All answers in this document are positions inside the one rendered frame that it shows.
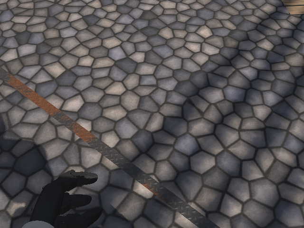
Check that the left robot hand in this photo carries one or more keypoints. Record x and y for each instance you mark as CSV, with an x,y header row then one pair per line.
x,y
55,200

